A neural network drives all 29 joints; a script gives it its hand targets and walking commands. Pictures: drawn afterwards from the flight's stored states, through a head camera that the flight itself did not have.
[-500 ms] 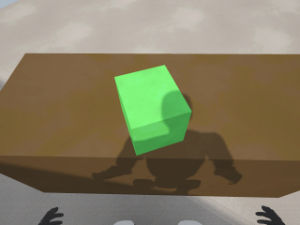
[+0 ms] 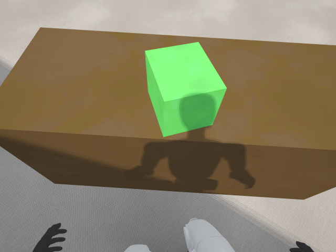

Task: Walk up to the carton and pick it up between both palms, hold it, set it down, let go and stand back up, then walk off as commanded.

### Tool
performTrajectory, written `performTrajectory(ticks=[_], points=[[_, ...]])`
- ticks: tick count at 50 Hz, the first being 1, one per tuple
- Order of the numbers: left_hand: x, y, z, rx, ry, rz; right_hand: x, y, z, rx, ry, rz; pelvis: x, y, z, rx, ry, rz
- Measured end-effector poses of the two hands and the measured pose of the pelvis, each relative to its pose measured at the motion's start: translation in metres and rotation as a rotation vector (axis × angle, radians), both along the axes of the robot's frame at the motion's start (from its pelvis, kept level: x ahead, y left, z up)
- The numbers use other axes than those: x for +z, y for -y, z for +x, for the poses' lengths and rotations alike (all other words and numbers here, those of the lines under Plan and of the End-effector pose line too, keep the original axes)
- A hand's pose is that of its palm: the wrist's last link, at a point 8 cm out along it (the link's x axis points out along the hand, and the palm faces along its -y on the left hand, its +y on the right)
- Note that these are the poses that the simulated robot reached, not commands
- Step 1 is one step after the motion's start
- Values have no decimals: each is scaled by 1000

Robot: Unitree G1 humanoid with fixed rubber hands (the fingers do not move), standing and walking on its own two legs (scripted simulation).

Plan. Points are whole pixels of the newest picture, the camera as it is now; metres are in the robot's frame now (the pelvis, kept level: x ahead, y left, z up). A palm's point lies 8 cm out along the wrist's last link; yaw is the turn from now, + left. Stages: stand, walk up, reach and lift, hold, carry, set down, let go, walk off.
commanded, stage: walk off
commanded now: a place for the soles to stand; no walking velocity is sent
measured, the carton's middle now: (180, 90) +0.58 -0.04 -0.04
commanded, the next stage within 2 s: stand in 1.40 s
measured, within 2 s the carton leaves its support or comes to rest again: neither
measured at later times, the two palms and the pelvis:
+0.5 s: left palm out of the picture -0.02 +0.29 -0.09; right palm out of the picture -0.02 -0.34 -0.10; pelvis -0.13 -0.01 +0.00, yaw -1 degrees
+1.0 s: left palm out of the picture -0.21 +0.33 -0.11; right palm out of the picture -0.18 -0.32 -0.09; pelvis -0.28 +0.01 -0.01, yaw -4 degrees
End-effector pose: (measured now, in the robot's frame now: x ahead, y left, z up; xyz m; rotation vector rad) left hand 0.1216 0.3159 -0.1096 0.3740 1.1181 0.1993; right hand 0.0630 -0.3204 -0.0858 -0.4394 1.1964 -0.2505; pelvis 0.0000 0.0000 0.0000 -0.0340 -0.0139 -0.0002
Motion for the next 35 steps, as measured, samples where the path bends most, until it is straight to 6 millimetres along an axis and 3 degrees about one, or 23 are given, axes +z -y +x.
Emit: performTrajectory(ticks=[6, 12, 15, 21, 27, 32, 35], points=[[2, -1, -31, -43, -29, 13, 5, -1, -9, -2, 73, -5, 2, 2, -29, -28, 10, -14], [1, 13, -58, -68, -15, 40, -9, 21, -27, 2, 107, 16, -10, 18, -64, -48, 1, 0], [2, 26, -83, -71, -15, 42, -17, 33, -39, -17, 105, 28, -13, 25, -81, -50, 13, -10], [18, 33, -125, -43, 1, 37, -12, 32, -62, -14, 125, 40, -3, 21, -106, -54, 21, 46], [20, 12, -151, -26, 68, 58, -15, 16, -91, 44, 86, 44, -7, 10, -144, -4, 28, 52], [-3, -23, -185, -7, 50, 59, -16, -3, -127, 75, 81, 12, -20, -9, -180, 2, 40, 61], [-9, -30, -212, 20, -7, 45, -10, -14, -156, 60, 73, 14, -16, -15, -196, -12, 50, 28]])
